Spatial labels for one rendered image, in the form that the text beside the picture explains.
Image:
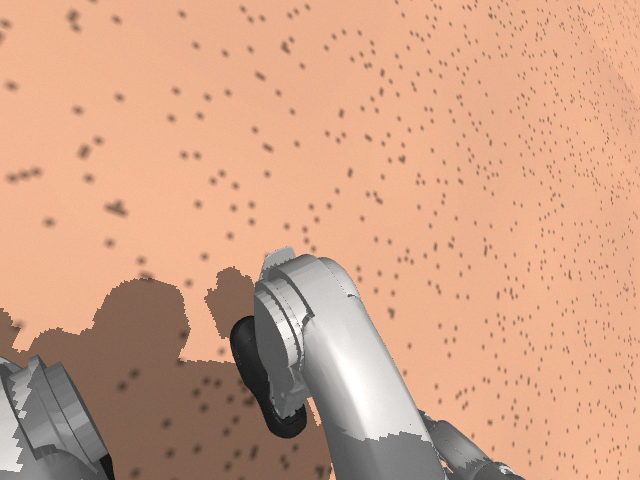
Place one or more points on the right robot hand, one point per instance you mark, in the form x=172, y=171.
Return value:
x=461, y=455

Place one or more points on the left robot foot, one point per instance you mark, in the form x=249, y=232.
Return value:
x=107, y=465

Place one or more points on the right robot foot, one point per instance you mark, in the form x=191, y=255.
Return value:
x=244, y=349

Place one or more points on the right robot arm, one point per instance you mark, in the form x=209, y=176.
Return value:
x=496, y=471

